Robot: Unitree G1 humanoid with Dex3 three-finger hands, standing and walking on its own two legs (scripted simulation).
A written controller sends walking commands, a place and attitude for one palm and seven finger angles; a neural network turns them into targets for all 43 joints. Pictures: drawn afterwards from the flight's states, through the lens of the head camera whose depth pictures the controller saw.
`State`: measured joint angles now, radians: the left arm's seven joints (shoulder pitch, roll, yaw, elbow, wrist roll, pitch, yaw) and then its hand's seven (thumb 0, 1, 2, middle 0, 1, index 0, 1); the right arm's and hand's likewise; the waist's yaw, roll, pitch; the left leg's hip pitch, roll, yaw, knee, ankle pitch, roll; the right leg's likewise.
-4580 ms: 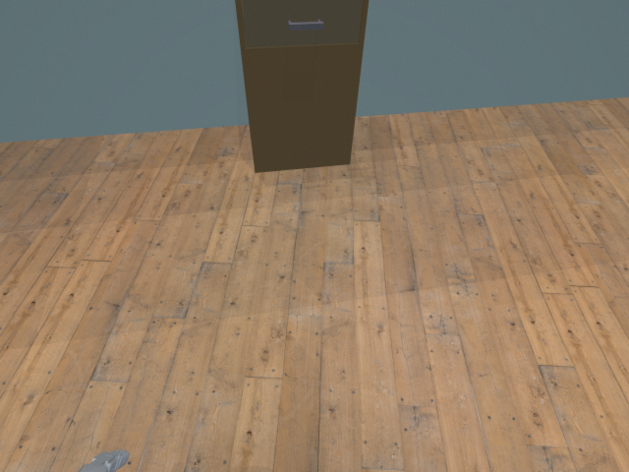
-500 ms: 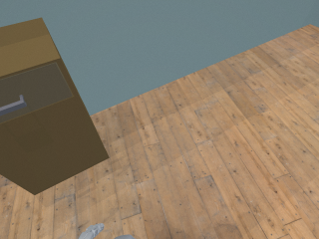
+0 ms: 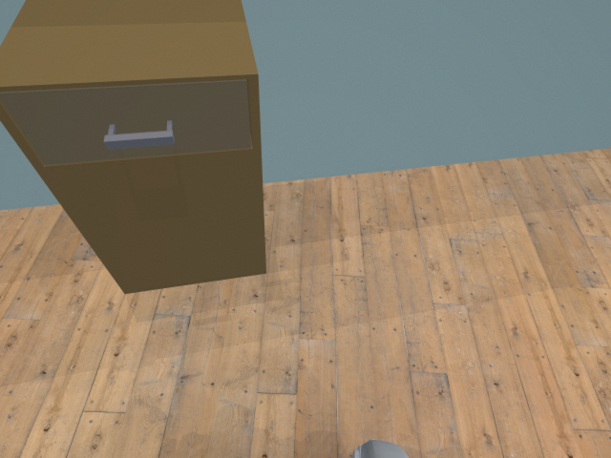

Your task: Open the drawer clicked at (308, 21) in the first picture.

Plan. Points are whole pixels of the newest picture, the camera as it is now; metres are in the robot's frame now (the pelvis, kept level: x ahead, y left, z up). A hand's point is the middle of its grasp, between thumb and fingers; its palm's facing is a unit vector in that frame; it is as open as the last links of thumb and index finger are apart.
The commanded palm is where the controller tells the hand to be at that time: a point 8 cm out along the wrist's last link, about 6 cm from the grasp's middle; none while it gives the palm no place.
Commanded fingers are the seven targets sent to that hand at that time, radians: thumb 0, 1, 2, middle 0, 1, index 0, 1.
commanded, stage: turn to face it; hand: left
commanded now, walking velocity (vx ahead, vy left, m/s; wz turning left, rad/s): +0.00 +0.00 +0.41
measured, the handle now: (140, 133) +0.70 +0.38 -0.06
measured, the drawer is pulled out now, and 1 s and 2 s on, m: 0.00 0.00 0.00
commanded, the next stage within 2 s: take the last steps up to it in 0.32 s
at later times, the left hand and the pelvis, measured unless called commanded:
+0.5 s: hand out of the picture +0.01 +0.14 -0.16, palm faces +0.24 -0.94 -0.24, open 7.3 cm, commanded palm none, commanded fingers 0.00 0.90 0.90 -0.20 -0.30 -0.20 -0.30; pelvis -0.01 -0.05 +0.00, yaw +12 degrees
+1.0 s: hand out of the picture +0.05 +0.23 -0.17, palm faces +0.29 -0.94 -0.17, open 7.4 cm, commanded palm none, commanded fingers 0.00 0.90 0.90 -0.20 -0.30 -0.20 -0.30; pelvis +0.05 +0.03 +0.00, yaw +15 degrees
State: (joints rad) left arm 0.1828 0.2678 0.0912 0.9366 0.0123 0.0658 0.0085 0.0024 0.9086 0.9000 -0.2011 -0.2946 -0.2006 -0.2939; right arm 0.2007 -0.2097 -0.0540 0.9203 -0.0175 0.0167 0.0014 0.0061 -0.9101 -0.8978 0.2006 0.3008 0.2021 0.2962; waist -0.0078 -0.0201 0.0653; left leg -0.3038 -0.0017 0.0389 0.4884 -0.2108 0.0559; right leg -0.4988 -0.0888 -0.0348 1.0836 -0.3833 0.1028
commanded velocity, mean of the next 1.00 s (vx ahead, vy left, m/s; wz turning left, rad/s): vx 0.18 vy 0.02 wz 0.15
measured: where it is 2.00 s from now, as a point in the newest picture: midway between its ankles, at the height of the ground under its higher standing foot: (275, 436)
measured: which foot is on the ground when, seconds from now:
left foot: down 0.00-0.22, up 0.24-0.66, down 0.68-1.00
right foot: up 0.00-0.20, down 0.22-0.68, up 0.70-1.00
